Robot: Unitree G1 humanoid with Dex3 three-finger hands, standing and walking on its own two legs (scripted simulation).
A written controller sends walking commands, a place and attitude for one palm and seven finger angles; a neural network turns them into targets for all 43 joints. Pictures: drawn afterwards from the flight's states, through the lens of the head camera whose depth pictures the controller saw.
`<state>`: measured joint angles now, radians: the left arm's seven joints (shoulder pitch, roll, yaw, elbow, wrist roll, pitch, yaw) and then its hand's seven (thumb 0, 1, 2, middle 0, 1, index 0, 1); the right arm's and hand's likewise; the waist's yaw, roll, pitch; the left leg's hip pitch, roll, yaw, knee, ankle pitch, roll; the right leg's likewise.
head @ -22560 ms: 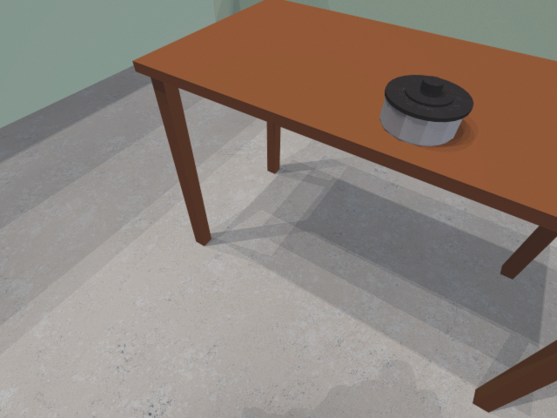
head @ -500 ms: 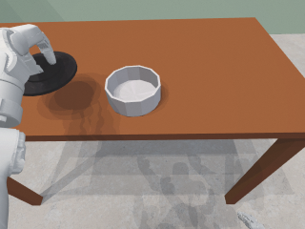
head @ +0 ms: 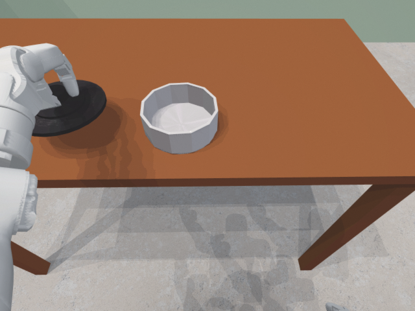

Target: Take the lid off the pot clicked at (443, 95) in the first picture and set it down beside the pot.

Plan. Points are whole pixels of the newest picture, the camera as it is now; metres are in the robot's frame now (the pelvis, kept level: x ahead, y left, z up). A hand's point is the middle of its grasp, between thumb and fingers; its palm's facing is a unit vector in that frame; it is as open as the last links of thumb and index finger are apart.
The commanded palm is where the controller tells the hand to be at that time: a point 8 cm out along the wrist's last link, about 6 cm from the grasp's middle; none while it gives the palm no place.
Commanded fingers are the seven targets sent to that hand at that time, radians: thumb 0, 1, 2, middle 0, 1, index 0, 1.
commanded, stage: lower the lid onto the table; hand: left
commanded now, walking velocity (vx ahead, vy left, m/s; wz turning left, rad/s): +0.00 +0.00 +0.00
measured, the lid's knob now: (55, 94) +0.48 +0.29 +0.16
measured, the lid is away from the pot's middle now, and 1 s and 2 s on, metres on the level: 0.23 0.24 0.24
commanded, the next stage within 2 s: open the fingers wide in 1.04 s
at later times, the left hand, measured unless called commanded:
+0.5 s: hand (54, 108) +0.46 +0.29 +0.14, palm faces -0.43 -0.16 -0.89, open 6.8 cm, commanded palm +0.47 +0.29 +0.23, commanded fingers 0.00 0.63 1.08 -0.82 -1.09 -0.90 -1.04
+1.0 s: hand (58, 114) +0.46 +0.29 +0.13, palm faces -0.46 -0.15 -0.88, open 6.8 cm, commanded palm +0.48 +0.29 +0.19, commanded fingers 0.00 0.63 1.08 -0.82 -1.09 -0.90 -1.04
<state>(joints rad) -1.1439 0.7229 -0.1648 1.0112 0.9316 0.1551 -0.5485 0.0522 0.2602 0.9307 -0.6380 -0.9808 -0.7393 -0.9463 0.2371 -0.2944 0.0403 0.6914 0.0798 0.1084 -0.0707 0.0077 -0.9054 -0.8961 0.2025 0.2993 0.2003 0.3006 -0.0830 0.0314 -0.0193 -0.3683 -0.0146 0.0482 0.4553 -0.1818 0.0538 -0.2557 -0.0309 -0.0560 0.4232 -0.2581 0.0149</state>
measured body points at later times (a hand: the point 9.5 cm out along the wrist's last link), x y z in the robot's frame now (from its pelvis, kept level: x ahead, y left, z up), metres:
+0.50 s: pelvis +0.01 +0.01 +0.00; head +0.06 +0.01 +0.45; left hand +0.48 +0.29 +0.20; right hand +0.07 -0.27 -0.12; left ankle +0.03 +0.09 -0.74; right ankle -0.03 -0.13 -0.74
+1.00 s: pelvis +0.00 +0.01 +0.00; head +0.05 +0.02 +0.44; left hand +0.48 +0.29 +0.18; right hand +0.05 -0.27 -0.13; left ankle +0.03 +0.09 -0.74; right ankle -0.03 -0.13 -0.74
